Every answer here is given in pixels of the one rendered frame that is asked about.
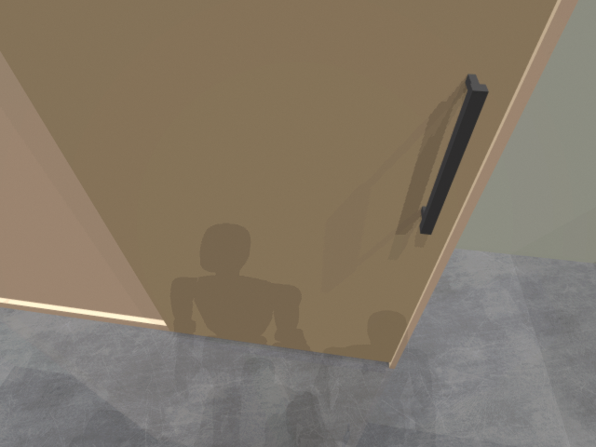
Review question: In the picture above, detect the wardrobe door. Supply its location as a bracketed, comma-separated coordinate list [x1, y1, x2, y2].
[0, 0, 558, 362]
[0, 51, 163, 320]

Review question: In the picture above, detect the handle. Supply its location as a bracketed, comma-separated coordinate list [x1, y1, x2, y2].
[419, 74, 489, 235]

